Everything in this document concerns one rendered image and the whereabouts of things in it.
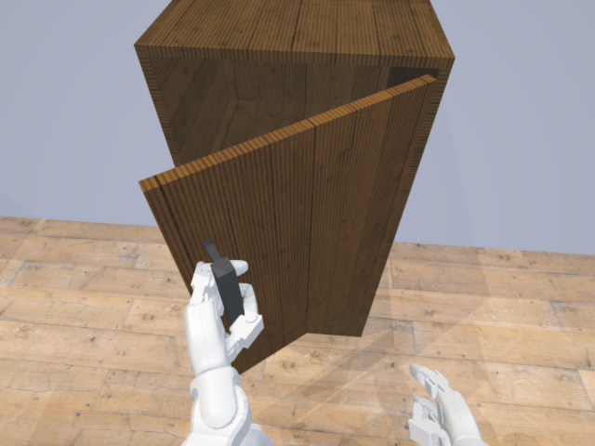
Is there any cupboard door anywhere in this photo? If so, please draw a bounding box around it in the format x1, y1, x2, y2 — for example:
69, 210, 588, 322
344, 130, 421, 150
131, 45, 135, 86
139, 74, 437, 375

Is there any robot left forearm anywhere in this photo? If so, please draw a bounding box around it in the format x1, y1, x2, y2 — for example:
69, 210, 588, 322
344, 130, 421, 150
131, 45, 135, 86
180, 366, 252, 446

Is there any left robot hand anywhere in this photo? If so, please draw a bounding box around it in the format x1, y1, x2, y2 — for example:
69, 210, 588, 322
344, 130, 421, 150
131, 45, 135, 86
184, 260, 264, 376

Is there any handle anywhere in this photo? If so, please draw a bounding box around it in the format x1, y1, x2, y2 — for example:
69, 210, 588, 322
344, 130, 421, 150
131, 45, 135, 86
202, 238, 245, 325

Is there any right robot hand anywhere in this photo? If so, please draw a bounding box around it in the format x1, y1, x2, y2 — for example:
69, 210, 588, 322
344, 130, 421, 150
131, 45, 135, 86
408, 363, 482, 446

